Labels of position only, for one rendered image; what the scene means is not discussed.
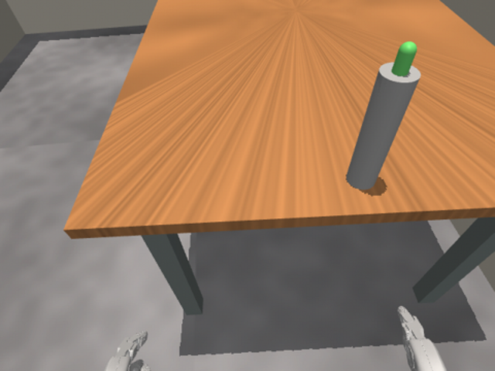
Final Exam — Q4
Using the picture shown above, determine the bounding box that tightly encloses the left robot hand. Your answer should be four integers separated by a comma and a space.
104, 331, 150, 371

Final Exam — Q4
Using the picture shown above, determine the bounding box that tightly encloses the right robot hand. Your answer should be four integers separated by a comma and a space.
398, 306, 447, 371

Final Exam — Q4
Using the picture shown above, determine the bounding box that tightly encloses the table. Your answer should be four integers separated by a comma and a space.
63, 0, 495, 315

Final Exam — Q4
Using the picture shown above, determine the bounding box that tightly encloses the bottle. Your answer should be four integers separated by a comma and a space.
346, 42, 421, 190

